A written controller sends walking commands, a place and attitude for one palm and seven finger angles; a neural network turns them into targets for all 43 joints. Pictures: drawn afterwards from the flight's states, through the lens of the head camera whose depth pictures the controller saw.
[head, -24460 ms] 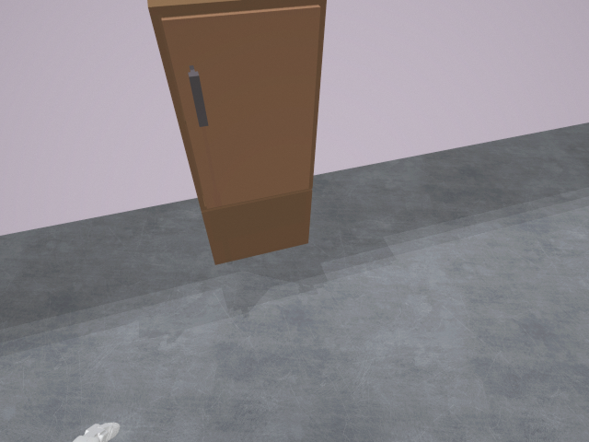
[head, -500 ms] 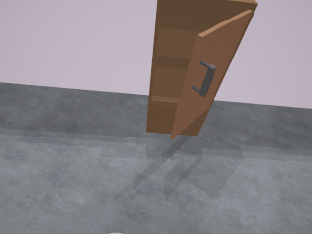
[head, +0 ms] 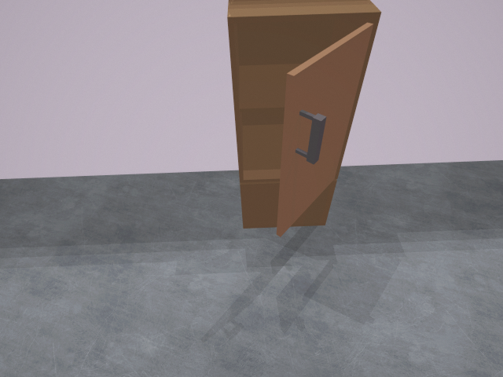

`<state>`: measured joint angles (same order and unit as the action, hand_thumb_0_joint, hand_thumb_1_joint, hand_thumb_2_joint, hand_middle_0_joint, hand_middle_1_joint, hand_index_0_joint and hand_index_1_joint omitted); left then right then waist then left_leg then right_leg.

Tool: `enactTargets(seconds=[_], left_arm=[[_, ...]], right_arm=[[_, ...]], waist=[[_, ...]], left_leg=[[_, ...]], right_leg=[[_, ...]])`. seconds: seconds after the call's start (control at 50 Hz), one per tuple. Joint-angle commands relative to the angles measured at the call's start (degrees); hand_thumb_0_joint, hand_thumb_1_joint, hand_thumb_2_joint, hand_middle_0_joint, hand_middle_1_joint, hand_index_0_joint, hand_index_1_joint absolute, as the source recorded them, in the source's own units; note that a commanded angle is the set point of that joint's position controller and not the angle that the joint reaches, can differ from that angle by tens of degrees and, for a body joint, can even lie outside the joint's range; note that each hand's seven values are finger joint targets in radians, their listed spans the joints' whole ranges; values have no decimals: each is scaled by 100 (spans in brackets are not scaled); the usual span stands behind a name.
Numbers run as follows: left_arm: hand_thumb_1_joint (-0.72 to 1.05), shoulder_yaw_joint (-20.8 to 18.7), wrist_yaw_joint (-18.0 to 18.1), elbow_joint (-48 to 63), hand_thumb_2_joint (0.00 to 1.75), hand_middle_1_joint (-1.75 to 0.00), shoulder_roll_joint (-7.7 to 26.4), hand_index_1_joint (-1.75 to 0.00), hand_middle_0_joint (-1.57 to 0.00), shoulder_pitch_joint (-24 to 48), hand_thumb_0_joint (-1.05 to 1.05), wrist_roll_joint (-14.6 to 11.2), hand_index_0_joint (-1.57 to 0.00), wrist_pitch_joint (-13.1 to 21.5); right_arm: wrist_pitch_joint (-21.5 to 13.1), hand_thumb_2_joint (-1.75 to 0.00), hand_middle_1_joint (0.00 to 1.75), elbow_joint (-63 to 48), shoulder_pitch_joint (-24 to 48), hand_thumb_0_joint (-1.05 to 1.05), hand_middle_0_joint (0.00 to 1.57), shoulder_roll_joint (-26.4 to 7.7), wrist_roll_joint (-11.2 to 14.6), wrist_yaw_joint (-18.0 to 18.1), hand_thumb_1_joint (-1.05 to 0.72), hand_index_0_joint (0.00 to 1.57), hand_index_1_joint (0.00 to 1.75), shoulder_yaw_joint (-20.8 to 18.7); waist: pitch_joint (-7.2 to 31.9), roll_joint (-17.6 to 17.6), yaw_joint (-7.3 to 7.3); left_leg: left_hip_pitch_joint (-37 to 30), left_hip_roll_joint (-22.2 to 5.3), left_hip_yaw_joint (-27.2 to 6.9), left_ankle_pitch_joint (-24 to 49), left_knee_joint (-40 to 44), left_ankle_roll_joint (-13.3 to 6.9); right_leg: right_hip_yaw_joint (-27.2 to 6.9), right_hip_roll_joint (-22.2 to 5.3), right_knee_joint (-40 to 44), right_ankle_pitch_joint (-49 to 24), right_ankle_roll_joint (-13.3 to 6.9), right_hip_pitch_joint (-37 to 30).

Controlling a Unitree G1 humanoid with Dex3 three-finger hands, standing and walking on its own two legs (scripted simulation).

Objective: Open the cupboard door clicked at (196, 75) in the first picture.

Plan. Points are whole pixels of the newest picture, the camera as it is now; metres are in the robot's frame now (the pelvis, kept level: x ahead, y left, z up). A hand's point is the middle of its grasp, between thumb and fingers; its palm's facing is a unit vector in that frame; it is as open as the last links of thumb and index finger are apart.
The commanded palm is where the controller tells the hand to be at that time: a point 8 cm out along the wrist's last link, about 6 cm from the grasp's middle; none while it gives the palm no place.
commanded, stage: let the arm hang, fingers relaxed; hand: left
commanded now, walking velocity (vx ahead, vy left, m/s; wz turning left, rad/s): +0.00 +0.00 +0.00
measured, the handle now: (308, 136) +0.66 -0.11 +0.01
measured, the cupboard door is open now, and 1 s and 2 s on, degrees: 48 48 48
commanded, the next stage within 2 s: look to check the result in 0.24 s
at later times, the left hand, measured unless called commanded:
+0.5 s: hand out of the picture -0.04 +0.15 -0.17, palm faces +0.07 -0.98 -0.17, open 7.4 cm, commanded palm none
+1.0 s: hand out of the picture -0.01 +0.15 -0.17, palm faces +0.06 -0.98 -0.18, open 7.4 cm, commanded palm none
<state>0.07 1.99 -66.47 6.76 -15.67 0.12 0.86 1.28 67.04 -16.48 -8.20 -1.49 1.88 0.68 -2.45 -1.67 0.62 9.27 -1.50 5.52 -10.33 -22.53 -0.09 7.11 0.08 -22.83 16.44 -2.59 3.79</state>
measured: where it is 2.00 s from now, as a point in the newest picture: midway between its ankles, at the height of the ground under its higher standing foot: outside the picture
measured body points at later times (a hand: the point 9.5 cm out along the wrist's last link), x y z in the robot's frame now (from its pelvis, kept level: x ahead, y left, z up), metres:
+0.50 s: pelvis +0.01 +0.00 +0.00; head +0.02 -0.01 +0.45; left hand -0.05 +0.20 -0.16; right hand -0.02 -0.19 -0.17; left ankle +0.02 +0.12 -0.74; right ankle -0.04 -0.08 -0.74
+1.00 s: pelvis +0.02 +0.00 +0.00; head +0.03 -0.01 +0.45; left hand -0.01 +0.21 -0.16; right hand +0.00 -0.21 -0.17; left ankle +0.02 +0.12 -0.74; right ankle -0.04 -0.08 -0.74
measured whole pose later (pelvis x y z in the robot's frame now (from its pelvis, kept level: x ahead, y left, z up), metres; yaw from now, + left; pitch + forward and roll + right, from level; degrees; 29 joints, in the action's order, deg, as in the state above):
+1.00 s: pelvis +0.02 +0.00 +0.00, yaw +0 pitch -2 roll +1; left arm -0.5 2.5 -67.1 5.9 -17.6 0.2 1.5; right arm 0.4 67.1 -15.8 -6.8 -1.3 2.6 0.3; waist -3.3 -0.5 0.1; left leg 8.9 -1.4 5.5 -11.4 -22.2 0.0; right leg 7.0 0.1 -21.7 17.1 -2.5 3.1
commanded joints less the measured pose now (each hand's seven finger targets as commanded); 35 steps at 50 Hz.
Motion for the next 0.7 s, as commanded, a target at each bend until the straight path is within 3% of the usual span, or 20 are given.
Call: enactTargets(seconds=[0.0,0.28,0.44,0.68], left_arm=[[90,-108,36,-8,90,-30,582,-30,-20,-521,0,-15,-20,18],[90,-113,74,-126,90,-30,324,-30,-20,-816,0,-13,-20,44],[90,-99,86,-156,90,-30,298,-30,-20,-919,0,1,-20,47],[90,-107,86,-112,90,-30,351,-30,-20,-921,0,12,-20,71]], right_arm=[[-87,-90,30,-31,-340,0,20,-270,12,28,-90,20,30,-65],[-125,-90,30,38,-612,0,20,-124,33,85,-90,20,30,-92],[-112,-90,30,15,-568,0,20,-120,38,81,-90,20,30,-111],[-151,-90,30,-20,-425,0,20,-198,43,86,-90,20,30,-109]], waist=[[-553,113,-34],[-360,135,-30],[-475,215,-27],[-329,264,-47]], left_leg=[[69,-427,-510,266,313,-107],[-39,-460,-545,598,252,-152],[-29,-460,-539,475,257,-159],[-137,-484,-543,835,254,-174]], right_leg=[[-776,-800,769,-407,-5,675],[-700,-730,621,-831,4,554],[-695,-731,658,-693,23,659],[-692,-746,570,-1289,56,486]])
